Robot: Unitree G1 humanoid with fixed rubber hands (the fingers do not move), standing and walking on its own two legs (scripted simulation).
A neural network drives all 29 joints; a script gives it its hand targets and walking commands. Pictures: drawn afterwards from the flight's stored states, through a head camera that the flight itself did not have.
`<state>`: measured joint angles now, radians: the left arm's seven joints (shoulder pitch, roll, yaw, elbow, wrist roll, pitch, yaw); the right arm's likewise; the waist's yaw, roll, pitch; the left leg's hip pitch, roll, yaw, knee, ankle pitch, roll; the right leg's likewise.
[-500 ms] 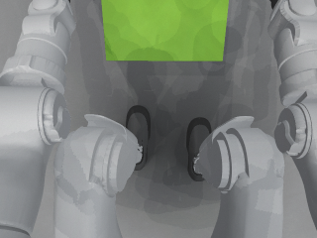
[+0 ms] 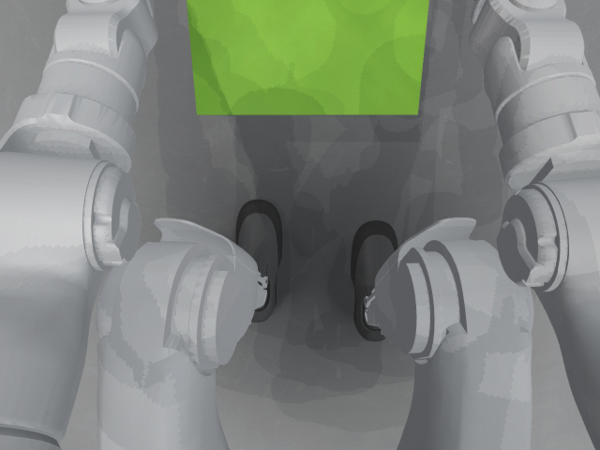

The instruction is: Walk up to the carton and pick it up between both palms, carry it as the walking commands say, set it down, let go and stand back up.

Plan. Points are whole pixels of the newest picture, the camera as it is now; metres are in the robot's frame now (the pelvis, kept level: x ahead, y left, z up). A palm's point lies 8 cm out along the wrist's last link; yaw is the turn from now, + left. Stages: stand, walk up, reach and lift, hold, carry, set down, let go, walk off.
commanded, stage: reach and lift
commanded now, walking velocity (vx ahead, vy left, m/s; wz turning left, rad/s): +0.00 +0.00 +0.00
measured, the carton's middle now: out of the picture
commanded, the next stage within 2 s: none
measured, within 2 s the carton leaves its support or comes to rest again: leaves its support in 0.94 s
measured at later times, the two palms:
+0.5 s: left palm out of the picture +0.54 +0.19 -0.19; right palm out of the picture +0.55 -0.15 -0.19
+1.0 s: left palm out of the picture +0.55 +0.18 -0.17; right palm out of the picture +0.55 -0.15 -0.17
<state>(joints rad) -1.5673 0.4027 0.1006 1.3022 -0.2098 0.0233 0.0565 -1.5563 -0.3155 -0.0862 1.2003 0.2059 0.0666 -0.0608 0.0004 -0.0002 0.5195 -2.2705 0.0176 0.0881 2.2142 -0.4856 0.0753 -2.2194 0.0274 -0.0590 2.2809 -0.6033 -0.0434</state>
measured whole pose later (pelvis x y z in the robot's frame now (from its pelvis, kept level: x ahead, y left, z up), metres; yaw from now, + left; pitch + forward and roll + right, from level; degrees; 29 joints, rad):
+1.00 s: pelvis +0.00 +0.00 +0.00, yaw +0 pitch +30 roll +0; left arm -1.55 0.40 0.05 1.16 -0.24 0.13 0.13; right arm -1.54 -0.31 -0.06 1.11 0.18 0.13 -0.13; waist 0.00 0.00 0.52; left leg -2.26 0.01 0.08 2.21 -0.48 0.08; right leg -2.20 0.04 -0.06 2.28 -0.60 -0.04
